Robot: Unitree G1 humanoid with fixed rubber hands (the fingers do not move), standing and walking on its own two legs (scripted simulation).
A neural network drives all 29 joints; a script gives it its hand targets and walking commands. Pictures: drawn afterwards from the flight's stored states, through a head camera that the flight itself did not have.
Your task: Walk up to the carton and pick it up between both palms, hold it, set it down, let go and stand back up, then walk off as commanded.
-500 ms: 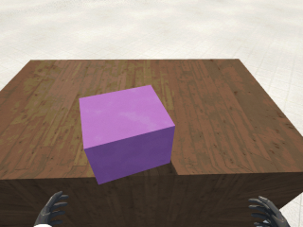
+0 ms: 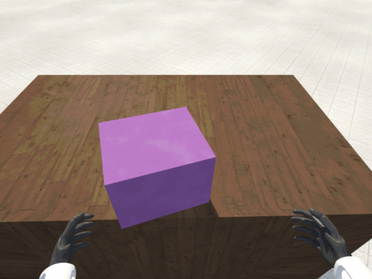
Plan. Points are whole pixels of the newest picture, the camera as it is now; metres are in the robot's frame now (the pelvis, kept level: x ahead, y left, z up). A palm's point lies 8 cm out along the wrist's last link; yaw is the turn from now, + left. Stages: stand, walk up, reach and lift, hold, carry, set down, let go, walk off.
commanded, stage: reach and lift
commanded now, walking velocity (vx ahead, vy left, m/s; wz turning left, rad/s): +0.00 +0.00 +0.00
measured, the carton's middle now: (155, 164) +0.41 +0.09 +0.03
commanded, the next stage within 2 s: none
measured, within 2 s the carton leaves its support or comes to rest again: neither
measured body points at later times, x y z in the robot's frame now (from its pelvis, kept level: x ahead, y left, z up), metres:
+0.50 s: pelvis +0.00 +0.00 +0.00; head -0.02 +0.01 +0.45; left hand +0.21 +0.21 +0.08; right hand +0.21 -0.25 +0.07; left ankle +0.01 +0.17 -0.75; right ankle +0.00 -0.09 -0.75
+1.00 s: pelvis +0.00 +0.00 +0.00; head -0.01 +0.00 +0.45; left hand +0.27 +0.23 +0.11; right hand +0.30 -0.22 +0.11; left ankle +0.01 +0.17 -0.75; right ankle +0.00 -0.09 -0.75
